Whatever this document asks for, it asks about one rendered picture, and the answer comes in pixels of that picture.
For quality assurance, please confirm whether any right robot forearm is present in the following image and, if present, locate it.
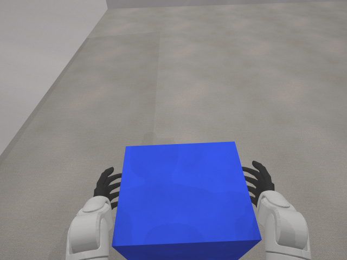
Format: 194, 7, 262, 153
257, 190, 311, 260

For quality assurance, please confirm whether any right robot hand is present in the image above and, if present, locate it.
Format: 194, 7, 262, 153
242, 161, 275, 208

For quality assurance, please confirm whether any carton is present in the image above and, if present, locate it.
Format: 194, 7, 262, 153
112, 141, 262, 260

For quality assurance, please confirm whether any left robot hand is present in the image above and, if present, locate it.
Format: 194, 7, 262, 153
93, 167, 122, 209

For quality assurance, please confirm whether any left robot forearm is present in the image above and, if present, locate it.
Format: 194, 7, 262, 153
66, 196, 113, 260

